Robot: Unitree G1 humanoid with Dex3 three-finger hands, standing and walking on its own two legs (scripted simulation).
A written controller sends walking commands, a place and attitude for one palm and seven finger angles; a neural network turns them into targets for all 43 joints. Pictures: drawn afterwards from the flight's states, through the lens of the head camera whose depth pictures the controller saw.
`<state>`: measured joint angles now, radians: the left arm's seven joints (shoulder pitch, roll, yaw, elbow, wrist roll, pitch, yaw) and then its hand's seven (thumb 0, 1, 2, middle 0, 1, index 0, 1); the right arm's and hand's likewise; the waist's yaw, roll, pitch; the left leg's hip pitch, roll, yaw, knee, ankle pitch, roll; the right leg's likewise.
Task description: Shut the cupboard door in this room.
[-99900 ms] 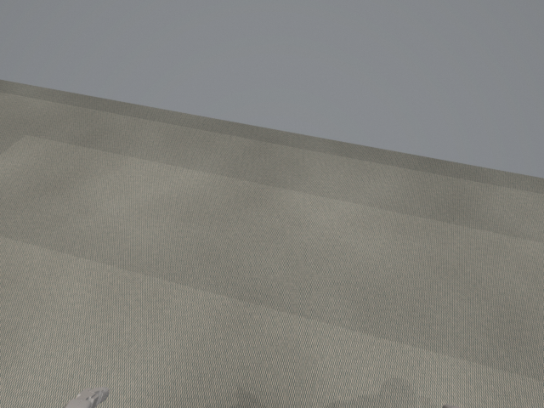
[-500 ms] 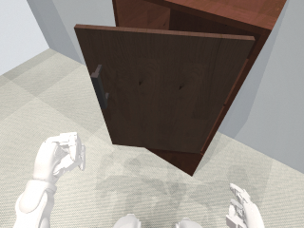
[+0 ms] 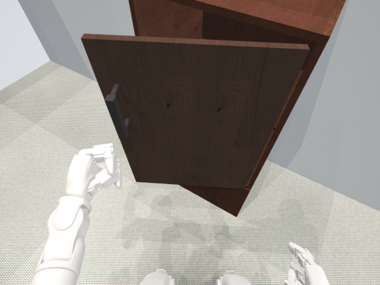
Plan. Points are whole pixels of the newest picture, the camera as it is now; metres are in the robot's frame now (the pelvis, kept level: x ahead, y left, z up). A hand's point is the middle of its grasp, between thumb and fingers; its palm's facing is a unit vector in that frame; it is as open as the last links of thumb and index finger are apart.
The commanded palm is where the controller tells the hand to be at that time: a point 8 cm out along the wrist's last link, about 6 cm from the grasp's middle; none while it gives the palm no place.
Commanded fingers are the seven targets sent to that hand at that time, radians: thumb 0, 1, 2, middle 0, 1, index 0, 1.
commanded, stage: bring the fist close to the handle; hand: left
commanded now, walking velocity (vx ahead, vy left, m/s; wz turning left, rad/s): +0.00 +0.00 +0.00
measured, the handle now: (119, 112) +0.48 +0.19 +0.07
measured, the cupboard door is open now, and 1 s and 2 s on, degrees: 27 27 16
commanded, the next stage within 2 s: push the door shut along its arc in 0.66 s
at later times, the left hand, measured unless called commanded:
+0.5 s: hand (122, 148) +0.38 +0.17 +0.06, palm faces -0.04 -1.00 -0.02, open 3.1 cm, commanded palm +0.36 +0.22 +0.07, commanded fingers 0.00 0.90 0.90 -1.30 -1.50 -1.30 -1.50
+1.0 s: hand (124, 139) +0.40 +0.17 +0.07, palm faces -0.09 -1.00 -0.03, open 3.1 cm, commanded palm +0.39 +0.22 +0.07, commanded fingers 0.00 0.90 0.90 -1.30 -1.50 -1.30 -1.50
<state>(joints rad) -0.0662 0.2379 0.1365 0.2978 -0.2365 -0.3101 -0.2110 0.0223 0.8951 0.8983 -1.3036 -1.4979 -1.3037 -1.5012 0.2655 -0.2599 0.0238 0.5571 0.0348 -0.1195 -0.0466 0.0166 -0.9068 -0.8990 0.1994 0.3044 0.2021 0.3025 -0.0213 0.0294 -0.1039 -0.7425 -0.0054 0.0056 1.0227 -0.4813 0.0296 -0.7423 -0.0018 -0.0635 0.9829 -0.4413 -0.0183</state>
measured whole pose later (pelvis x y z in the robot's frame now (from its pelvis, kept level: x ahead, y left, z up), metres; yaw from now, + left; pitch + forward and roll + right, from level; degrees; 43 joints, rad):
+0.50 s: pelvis +0.00 +0.00 +0.00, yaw -1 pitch +13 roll -1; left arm -0.34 0.28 0.22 0.63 -0.22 -0.35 -0.23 0.02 0.90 0.90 -1.30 -1.50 -1.30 -1.50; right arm 0.32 -0.27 0.01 0.59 0.04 -0.05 -0.03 0.01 -0.91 -0.90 0.20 0.30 0.20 0.30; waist -0.05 0.03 -0.11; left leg -0.76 0.00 0.03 0.99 -0.47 0.03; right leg -0.77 0.01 -0.04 0.97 -0.43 -0.02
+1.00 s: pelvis -0.01 +0.00 +0.00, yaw +0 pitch +14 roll -1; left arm -0.50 0.31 0.21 0.78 -0.20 -0.39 -0.27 0.02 0.89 0.90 -1.30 -1.50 -1.30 -1.50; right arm 0.26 -0.26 0.03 0.60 0.04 -0.06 -0.04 0.01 -0.91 -0.90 0.20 0.30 0.20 0.30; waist -0.06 0.02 -0.09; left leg -0.80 0.00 0.01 1.02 -0.47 0.03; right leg -0.80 0.00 -0.06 0.98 -0.42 -0.02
